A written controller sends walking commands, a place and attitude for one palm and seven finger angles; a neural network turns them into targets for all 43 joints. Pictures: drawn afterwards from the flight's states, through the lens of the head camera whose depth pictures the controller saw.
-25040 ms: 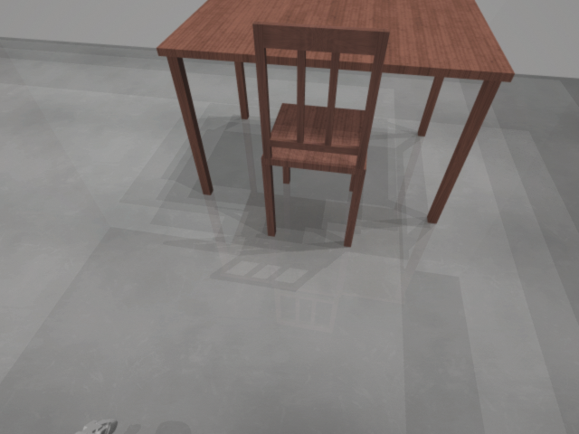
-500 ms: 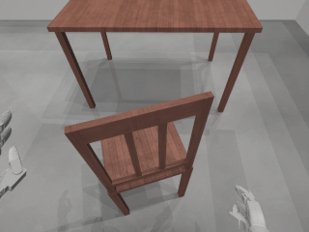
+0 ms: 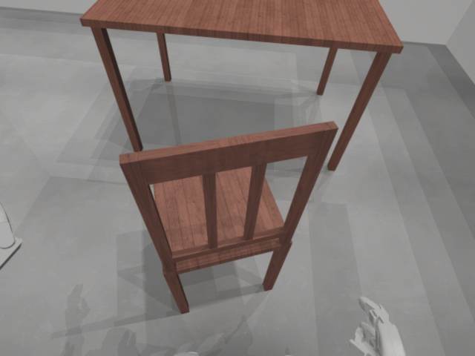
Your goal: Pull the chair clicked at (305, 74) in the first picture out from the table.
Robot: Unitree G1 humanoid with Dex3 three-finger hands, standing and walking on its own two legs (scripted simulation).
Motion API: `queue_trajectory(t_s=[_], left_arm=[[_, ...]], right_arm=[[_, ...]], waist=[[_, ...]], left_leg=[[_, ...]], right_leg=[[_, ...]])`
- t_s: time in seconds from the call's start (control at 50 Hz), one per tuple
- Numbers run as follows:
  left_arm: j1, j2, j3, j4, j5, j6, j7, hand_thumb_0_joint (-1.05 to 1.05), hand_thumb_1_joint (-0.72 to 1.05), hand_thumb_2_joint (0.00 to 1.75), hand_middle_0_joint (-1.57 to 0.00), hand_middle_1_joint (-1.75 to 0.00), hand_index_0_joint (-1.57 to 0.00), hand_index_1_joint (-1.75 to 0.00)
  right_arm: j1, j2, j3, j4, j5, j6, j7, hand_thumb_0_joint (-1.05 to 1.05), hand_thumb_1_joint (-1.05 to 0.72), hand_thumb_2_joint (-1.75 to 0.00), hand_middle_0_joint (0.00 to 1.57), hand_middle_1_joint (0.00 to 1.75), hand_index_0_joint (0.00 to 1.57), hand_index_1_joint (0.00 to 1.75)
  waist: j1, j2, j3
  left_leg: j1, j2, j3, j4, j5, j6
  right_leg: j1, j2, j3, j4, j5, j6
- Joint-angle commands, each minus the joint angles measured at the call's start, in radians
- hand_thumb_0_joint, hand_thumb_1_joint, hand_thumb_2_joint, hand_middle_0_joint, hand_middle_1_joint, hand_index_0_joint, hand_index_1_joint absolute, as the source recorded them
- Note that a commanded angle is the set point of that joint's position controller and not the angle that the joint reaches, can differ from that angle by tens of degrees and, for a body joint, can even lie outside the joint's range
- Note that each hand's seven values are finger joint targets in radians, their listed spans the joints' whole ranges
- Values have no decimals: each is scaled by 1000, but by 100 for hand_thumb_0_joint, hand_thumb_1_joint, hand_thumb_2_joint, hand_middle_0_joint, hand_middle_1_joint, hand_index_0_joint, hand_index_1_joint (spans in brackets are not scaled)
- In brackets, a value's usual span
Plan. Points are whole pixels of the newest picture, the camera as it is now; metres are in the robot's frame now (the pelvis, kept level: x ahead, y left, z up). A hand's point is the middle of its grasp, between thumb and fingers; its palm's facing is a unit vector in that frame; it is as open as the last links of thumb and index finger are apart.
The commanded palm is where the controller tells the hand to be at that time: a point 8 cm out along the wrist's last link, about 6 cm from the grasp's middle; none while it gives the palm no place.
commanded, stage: step back with the hand held close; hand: left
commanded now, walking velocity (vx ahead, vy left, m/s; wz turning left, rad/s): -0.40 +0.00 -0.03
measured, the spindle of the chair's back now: (211, 215) +0.40 +0.08 -0.07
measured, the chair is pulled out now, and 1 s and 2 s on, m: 0.56 0.56 0.56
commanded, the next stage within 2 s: stop stepping back and stand still in 0.80 s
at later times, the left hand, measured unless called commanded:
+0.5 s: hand (5, 260) +0.18 +0.26 +0.18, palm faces +0.46 -0.73 -0.50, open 7.4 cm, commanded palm +0.12 +0.28 +0.19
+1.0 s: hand out of the picture +0.07 +0.21 +0.18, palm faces +0.37 -0.79 -0.49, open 7.4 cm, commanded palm +0.02 +0.25 +0.19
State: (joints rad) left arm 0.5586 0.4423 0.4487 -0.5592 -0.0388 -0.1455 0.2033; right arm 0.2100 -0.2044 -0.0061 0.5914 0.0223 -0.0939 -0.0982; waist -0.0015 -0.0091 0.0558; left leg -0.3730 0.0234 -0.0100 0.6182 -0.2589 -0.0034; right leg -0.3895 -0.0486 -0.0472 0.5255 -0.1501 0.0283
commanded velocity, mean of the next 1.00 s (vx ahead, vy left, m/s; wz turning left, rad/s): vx -0.32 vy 0.01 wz -0.03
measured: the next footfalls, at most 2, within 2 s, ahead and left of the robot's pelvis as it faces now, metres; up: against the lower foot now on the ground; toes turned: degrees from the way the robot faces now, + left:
right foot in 0.50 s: -0.01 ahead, -0.15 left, +0.00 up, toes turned -2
left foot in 0.78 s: -0.02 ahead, +0.09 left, +0.00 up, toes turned +1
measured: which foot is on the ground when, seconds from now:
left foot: down 0.00-0.60, up 0.62-0.76, down 0.78-1.00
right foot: down 0.00-0.32, up 0.34-0.48, down 0.50-0.80, up 0.82-1.00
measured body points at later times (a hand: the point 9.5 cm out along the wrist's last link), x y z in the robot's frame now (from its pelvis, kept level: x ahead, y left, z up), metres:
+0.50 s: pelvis -0.02 -0.01 +0.00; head +0.03 +0.01 +0.44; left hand +0.15 +0.30 +0.21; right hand +0.16 -0.24 -0.09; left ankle +0.04 +0.12 -0.73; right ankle -0.05 -0.15 -0.73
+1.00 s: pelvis -0.13 -0.04 +0.01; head -0.10 -0.03 +0.45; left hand +0.05 +0.25 +0.21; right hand +0.04 -0.27 -0.07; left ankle -0.06 +0.09 -0.73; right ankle -0.14 -0.17 -0.71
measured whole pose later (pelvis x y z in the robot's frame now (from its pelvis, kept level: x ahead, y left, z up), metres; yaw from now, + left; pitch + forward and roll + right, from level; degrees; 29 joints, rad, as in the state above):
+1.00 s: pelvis -0.13 -0.04 +0.01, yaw -2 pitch +0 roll -1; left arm 0.60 0.45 0.45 -0.61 -0.06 -0.23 0.16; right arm 0.16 -0.17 -0.02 0.62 0.01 -0.15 -0.05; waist 0.02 -0.02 0.07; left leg -0.37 0.06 0.01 0.53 -0.17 -0.02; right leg -0.33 -0.01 -0.02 0.68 -0.40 0.02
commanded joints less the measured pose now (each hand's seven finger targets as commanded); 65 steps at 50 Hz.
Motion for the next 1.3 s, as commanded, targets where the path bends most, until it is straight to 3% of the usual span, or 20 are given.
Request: queue_trajectory(t_s=[0.0,0.18,0.22,0.3,0.36,0.48,0.54,0.58,0.62,0.7,0.74,0.78,0.82,0.92,1.0,1.04,1.06,1.12,1.22,1.28], left_arm=[[1,149,152,-195,12,-81,15,0,90,90,-20,-30,-20,-30],[-56,171,130,-194,8,-89,17,0,90,90,-20,-30,-20,-30],[-24,183,156,-195,11,-96,20,0,90,90,-20,-30,-20,-30],[-18,164,180,-224,26,-125,14,0,90,90,-20,-30,-20,-30],[-2,156,156,-233,8,-135,-7,0,90,90,-20,-30,-20,-30],[-76,143,103,-253,7,-182,-31,0,90,90,-20,-30,-20,-30],[16,177,151,-224,-11,-176,-51,0,90,90,-20,-30,-20,-30],[37,205,167,-202,-17,-171,-52,0,90,90,-20,-30,-20,-30],[60,203,186,-142,-18,-148,-33,0,90,90,-20,-30,-20,-30],[95,173,185,-117,4,-130,-9,0,90,90,-20,-30,-20,-30],[78,177,156,-177,-10,-136,-8,0,90,90,-20,-30,-20,-30],[85,164,128,-238,-21,-157,-34,0,90,90,-20,-30,-20,-30],[51,189,153,-261,-20,-154,-31,0,90,90,-20,-30,-20,-30],[70,141,126,-249,-20,-138,-27,0,90,90,-20,-30,-20,-30],[10,171,138,-145,-14,-111,-18,0,90,90,-20,-30,-20,-30],[-29,187,132,-91,-12,-93,-20,0,90,90,-20,-30,-20,-30],[-22,167,100,-75,-10,-76,-19,0,90,90,-20,-30,-20,-30],[-57,158,89,-18,0,-75,-21,0,90,90,-20,-30,-20,-30],[-62,165,87,-140,20,-127,-14,0,90,90,-20,-30,-20,-30],[-25,192,127,-157,33,-137,-19,0,90,90,-20,-30,-20,-30]], right_arm=[[-117,-131,-62,-144,-6,-75,-4,0,-90,-90,20,30,20,30],[-109,-110,-66,-86,-25,-58,11,0,-90,-90,20,30,20,30],[-127,-111,-65,-84,-27,-49,7,0,-90,-90,20,30,20,30],[-154,-138,-70,-124,-18,-65,-7,0,-90,-90,20,30,20,30],[-129,-128,-77,-106,-17,-90,0,0,-90,-90,20,30,20,30],[-105,-136,-65,-30,-46,-133,34,0,-90,-90,20,30,20,30],[-129,-130,-86,-58,-24,-113,34,0,-90,-90,20,30,20,30],[-138,-105,-89,-96,-9,-79,32,0,-90,-90,20,30,20,30],[-175,-71,-86,-99,-14,-51,24,0,-90,-90,20,30,20,30],[-175,-51,-44,-98,-21,-11,-7,0,-90,-90,20,30,20,30],[-171,-78,-65,-101,-13,-4,-15,0,-90,-90,20,30,20,30],[-111,-123,-95,-116,1,-40,12,0,-90,-90,20,30,20,30],[-123,-98,-76,-93,-47,-81,14,0,-90,-90,20,30,20,30],[-74,-132,-89,-88,-8,-103,48,0,-90,-90,20,30,20,30],[-63,-126,-56,-100,2,-87,36,0,-90,-90,20,30,20,30],[-37,-125,-69,-101,6,-73,31,0,-90,-90,20,30,20,30],[-50,-135,-76,-97,6,-62,28,0,-90,-90,20,30,20,30],[-79,-112,-43,-86,-8,-45,30,0,-90,-90,20,30,20,30],[-57,-126,-57,-106,-15,-87,22,0,-90,-90,20,30,20,30],[-69,-135,-61,-115,-4,-100,31,0,-90,-90,20,30,20,30]], waist=[[16,201,-137],[-2,-113,-167],[3,-68,-175],[3,290,-136],[15,181,-173],[18,263,-252],[34,90,-309],[11,-148,-283],[13,-153,-226],[-11,-138,-226],[-13,-18,-226],[12,151,-279],[0,268,-208],[10,275,-213],[-9,99,-114],[-14,-218,-109],[-21,-247,-60],[-35,-149,-45],[-13,-27,-35],[-3,341,-66]], left_leg=[[-308,173,-137,-262,-207,71],[18,4,-26,71,-143,5],[18,36,-59,-45,-107,19],[-377,256,-238,-365,-302,109],[-193,240,-198,-222,110,98],[261,246,-188,-94,722,95],[204,146,-75,4,442,36],[49,-10,40,183,41,-25],[-98,-27,-56,413,-243,-28],[-47,-3,-12,-61,-128,-25],[111,76,-9,-304,381,3],[308,297,-121,-258,799,94],[132,362,-219,-269,753,172],[188,258,-97,-209,410,111],[-38,101,-21,-115,-290,26],[36,-19,42,226,-260,-19],[54,-25,4,366,-180,-12],[50,1,14,298,-142,8],[147,15,4,-314,-153,62],[12,185,-221,-464,-378,124]], right_leg=[[353,-8,50,125,20,-15],[6,-207,223,-222,-144,-118],[28,-158,155,-176,-152,-91],[324,42,25,226,-134,-12],[220,18,55,213,-102,-28],[109,27,48,-92,-35,-29],[197,-12,47,-152,204,-42],[182,-222,255,-188,496,-116],[177,-337,292,-203,536,-217],[321,-183,119,-41,697,-120],[292,-87,48,85,550,-35],[60,-4,71,251,-183,-17],[16,15,114,435,-377,-10],[70,4,45,179,-274,-15],[271,-14,8,-195,-122,-18],[22,-190,297,-339,-447,-113],[-92,-272,406,-401,-534,-158],[-69,-245,226,-337,-459,-134],[122,-133,157,-217,-354,-78],[177,-4,-9,110,-280,-22]])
